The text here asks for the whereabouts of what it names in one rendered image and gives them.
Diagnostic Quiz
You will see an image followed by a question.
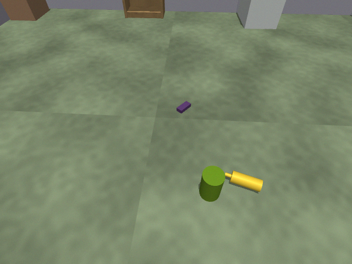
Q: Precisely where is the bookshelf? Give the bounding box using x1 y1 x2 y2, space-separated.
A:
122 0 165 19

